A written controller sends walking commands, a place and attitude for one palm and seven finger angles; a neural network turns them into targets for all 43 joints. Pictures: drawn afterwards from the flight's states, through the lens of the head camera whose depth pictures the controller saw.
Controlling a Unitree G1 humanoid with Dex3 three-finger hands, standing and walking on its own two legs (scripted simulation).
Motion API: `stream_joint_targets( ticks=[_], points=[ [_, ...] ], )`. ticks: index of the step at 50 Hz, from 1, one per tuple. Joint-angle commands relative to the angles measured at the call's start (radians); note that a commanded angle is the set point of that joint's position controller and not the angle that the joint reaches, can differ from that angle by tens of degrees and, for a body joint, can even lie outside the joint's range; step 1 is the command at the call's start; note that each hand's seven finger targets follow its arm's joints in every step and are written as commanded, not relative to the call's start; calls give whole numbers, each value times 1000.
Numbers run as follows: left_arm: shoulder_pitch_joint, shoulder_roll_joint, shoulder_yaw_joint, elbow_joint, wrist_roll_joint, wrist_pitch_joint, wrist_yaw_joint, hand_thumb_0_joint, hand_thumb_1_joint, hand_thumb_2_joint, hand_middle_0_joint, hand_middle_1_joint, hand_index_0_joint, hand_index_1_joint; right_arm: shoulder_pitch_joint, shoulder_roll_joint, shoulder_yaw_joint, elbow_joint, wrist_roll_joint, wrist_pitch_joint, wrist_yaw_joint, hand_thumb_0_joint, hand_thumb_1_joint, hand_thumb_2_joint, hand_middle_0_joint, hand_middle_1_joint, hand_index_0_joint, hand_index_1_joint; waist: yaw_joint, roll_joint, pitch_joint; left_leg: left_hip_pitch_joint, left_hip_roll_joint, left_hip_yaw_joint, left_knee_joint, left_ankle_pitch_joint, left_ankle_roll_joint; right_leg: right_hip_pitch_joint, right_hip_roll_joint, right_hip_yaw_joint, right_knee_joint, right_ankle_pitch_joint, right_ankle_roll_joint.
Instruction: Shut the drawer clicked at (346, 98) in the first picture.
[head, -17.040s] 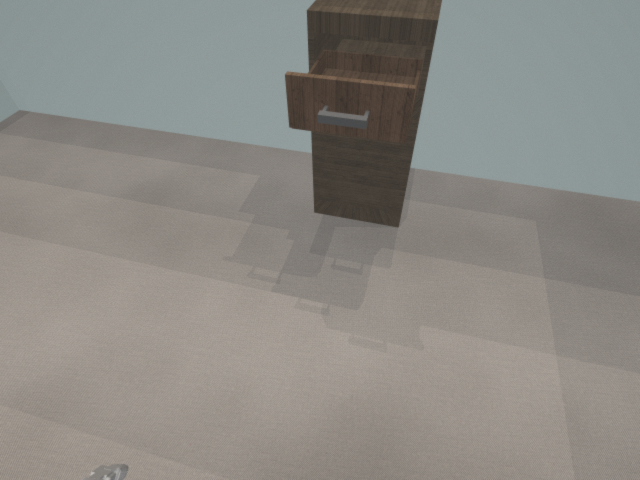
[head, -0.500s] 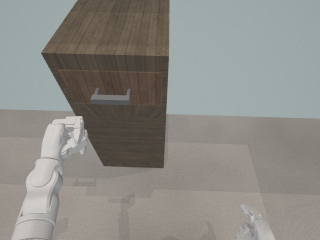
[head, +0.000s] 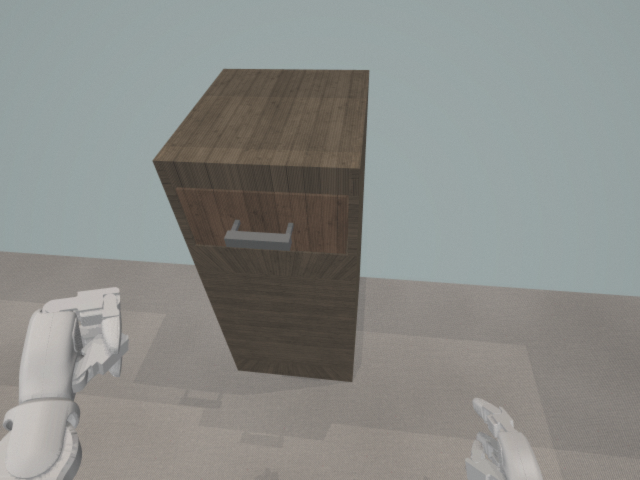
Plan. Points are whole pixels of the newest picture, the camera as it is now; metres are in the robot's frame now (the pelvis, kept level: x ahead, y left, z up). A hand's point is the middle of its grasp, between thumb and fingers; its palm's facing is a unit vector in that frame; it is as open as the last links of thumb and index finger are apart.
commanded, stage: draw the hand back to the body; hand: left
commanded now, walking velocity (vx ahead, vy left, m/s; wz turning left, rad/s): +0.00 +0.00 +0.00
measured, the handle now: (260, 233) +0.58 +0.20 -0.07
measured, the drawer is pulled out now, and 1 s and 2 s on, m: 0.00 0.00 0.00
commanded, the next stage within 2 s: step back with the hand held close in 0.32 s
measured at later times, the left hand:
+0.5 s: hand (75, 366) +0.17 +0.24 +0.16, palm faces +0.42 -0.81 -0.42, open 3.3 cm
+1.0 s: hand (33, 408) +0.13 +0.26 +0.15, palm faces +0.37 -0.78 -0.50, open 3.3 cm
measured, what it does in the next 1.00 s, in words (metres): shifts its weight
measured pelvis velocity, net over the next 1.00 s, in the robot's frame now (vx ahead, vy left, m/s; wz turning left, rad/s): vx -0.06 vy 0.02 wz -0.01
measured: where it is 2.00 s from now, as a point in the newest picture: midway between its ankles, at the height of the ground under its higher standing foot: outside the picture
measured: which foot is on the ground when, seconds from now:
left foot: down 0.00-1.00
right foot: down 0.00-1.00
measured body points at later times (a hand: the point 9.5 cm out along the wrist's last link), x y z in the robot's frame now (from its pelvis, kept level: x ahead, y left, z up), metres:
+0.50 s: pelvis -0.02 +0.00 +0.00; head -0.04 -0.03 +0.45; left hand +0.14 +0.28 +0.19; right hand +0.16 -0.22 -0.08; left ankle -0.05 +0.12 -0.74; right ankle +0.01 -0.11 -0.74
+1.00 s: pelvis -0.06 +0.02 -0.01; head -0.05 +0.02 +0.44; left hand +0.11 +0.30 +0.18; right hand +0.12 -0.21 -0.09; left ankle -0.05 +0.12 -0.74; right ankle +0.01 -0.11 -0.74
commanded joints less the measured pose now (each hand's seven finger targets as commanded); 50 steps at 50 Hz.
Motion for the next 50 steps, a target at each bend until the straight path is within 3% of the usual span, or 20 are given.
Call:
stream_joint_targets(
  ticks=[1,5,7,10,11,16,22,23,24,25,28,32,40,45,50],
  points=[
    [-30,188,143,-318,-6,-81,16,0,900,900,-1400,-1600,-1400,-1600,-119,-93,-47,-153,-2,-76,-2,0,-900,-900,200,300,200,300,-1,-32,-97,-71,-12,-10,-59,297,21,119,-4,41,-49,210,-6],
    [42,197,174,-377,-5,-94,18,0,900,900,-1400,-1600,-1400,-1600,-118,-90,-53,-152,1,-96,-3,0,-900,-900,200,300,200,300,4,-2,-51,-73,-7,-8,-58,262,20,91,-3,49,-64,172,-7],
    [80,213,206,-406,-6,-104,24,0,900,900,-1400,-1600,-1400,-1600,-115,-85,-56,-152,0,-108,-7,0,-900,-900,200,300,200,300,12,-33,-55,-77,-6,-10,-57,248,21,92,-2,45,-62,159,-5],
    [61,161,159,-331,-3,-103,17,0,900,900,-1400,-1600,-1400,-1600,-109,-91,-60,-134,2,-111,-11,0,-900,-900,200,300,200,300,-8,-64,34,-90,-5,-5,-61,166,26,24,-4,54,-98,59,-2],
    [49,171,168,-329,-2,-107,20,0,900,900,-1400,-1600,-1400,-1600,-107,-94,-62,-132,1,-113,-13,0,-900,-900,200,300,200,300,-6,-81,26,-89,-5,-8,-63,153,29,26,-5,55,-100,40,-1],
    [41,187,181,-354,5,-122,29,0,900,900,-1400,-1600,-1400,-1600,-106,-92,-61,-130,-2,-131,-17,0,-900,-900,200,300,200,300,6,-30,-30,-78,-11,-11,-65,156,29,61,-11,58,-87,43,-6],
    [45,194,191,-365,6,-126,32,0,900,900,-1400,-1600,-1400,-1600,-113,-84,-59,-127,-4,-148,-16,0,-900,-900,200,300,200,300,13,-23,-17,-84,-10,-13,-68,175,25,71,-9,60,-88,69,-7],
    [-141,355,366,-447,6,-193,45,0,900,900,-1400,-1600,-1400,-1600,-92,-96,-42,-177,-1,-120,-12,0,-900,-900,200,300,200,300,-35,18,108,-185,-11,-28,-73,64,34,-29,-53,170,-155,34,-7],
    [22,245,297,-324,10,-194,37,0,900,900,-1400,-1600,-1400,-1600,-97,-84,-59,-138,-9,-100,-15,0,-900,-900,200,300,200,300,-35,-90,88,-189,-8,-40,-43,61,38,-61,-72,169,-176,5,-10],
    [116,187,257,-285,10,-188,27,0,900,900,-1400,-1600,-1400,-1600,-88,-90,-67,-141,-10,-80,-8,0,-900,-900,200,300,200,300,-37,-123,40,-155,-5,-34,-21,103,40,-61,-81,170,-177,22,-12],
    [159,171,228,-362,13,-205,22,0,900,900,-1400,-1600,-1400,-1600,-100,-103,-79,-153,-16,-51,-3,0,-900,-900,200,300,200,300,-46,-36,-55,-154,3,-29,-29,183,35,-18,-85,139,-118,147,-11],
    [220,205,262,-375,11,-207,39,0,900,900,-1400,-1600,-1400,-1600,-102,-103,-94,-168,-8,-26,-7,0,-900,-900,200,300,200,300,-45,-51,-152,-181,21,-41,-45,276,31,49,-68,95,-29,276,5],
    [235,222,277,-420,16,-210,52,0,900,900,-1400,-1600,-1400,-1600,-104,-104,-103,-194,-2,-10,-22,0,-900,-900,200,300,200,300,-43,-24,-140,-296,44,-72,-62,262,35,50,-46,82,67,283,20],
    [219,216,276,-432,33,-210,56,0,900,900,-1400,-1600,-1400,-1600,-95,-112,-105,-203,-2,-22,-24,0,-900,-900,200,300,200,300,-46,-16,-108,-464,74,-97,-96,65,67,105,-35,101,148,234,27],
    [196,213,274,-451,43,-217,62,0,900,900,-1400,-1600,-1400,-1600,-80,-113,-103,-209,-1,-36,-23,0,-900,-900,200,300,200,300,-57,-46,-73,-558,59,-104,-73,-139,76,83,-49,139,128,146,18]
  ],
)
